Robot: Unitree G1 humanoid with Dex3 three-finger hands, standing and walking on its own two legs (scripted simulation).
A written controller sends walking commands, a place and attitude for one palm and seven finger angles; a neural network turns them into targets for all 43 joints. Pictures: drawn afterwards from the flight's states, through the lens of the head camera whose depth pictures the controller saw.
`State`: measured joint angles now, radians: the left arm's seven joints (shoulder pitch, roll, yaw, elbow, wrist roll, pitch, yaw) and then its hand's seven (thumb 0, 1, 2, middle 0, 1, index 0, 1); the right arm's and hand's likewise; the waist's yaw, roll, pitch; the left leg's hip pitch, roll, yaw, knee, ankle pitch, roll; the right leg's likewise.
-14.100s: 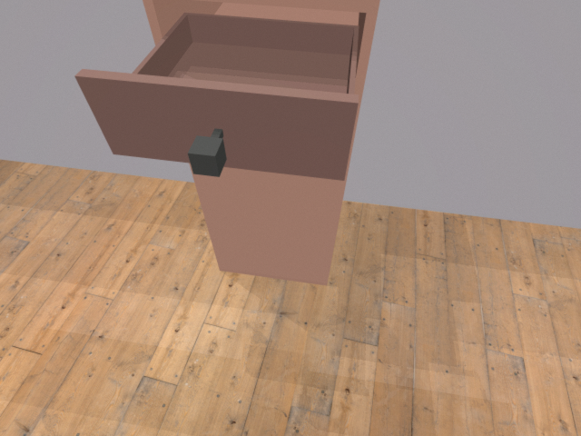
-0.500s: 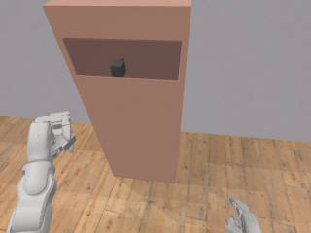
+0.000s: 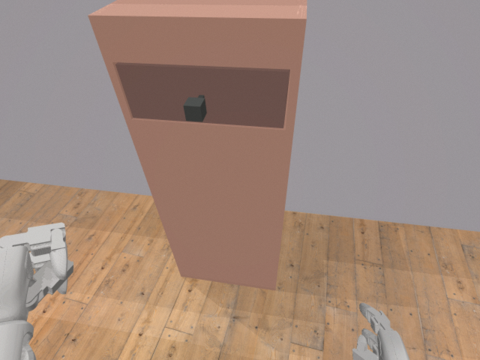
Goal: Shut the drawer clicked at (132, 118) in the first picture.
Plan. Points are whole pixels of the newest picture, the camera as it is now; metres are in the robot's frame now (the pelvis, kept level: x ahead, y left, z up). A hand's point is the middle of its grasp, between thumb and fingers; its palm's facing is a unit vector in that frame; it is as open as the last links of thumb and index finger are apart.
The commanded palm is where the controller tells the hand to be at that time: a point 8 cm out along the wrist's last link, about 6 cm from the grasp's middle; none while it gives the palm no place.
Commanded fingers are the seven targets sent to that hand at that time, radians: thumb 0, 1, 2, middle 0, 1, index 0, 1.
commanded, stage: draw the hand back to the body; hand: left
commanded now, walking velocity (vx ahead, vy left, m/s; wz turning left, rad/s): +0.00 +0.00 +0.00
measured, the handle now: (197, 105) +0.58 +0.18 +0.15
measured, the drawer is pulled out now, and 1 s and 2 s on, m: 0.00 0.00 0.00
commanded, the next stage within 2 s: step back with the hand held close in 0.06 s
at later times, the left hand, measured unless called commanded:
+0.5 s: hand (78, 263) +0.18 +0.24 +0.15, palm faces +0.29 -0.81 -0.51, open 3.2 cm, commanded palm +0.12 +0.29 +0.17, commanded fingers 0.00 0.90 0.90 -1.40 -1.60 -1.40 -1.60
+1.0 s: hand (31, 308) +0.12 +0.26 +0.16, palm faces +0.39 -0.77 -0.51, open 3.2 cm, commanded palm +0.05 +0.29 +0.17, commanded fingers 0.00 0.90 0.90 -1.40 -1.60 -1.40 -1.60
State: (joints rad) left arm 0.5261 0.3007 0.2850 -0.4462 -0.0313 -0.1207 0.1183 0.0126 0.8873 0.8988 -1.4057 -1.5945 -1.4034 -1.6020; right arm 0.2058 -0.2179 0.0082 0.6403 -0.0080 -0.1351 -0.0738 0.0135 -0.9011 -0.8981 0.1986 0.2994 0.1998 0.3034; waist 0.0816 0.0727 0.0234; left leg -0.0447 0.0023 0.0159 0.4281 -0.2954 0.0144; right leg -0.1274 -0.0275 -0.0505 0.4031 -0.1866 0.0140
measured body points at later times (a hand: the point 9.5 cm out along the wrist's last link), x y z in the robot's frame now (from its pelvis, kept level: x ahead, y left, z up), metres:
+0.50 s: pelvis -0.01 +0.01 +0.00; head +0.01 +0.00 +0.45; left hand +0.16 +0.28 +0.17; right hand +0.16 -0.24 -0.09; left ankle -0.03 +0.11 -0.74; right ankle +0.03 -0.13 -0.74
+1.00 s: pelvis -0.07 +0.01 -0.02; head -0.05 +0.02 +0.43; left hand +0.09 +0.29 +0.19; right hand +0.09 -0.23 -0.09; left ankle -0.03 +0.11 -0.74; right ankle -0.02 -0.13 -0.74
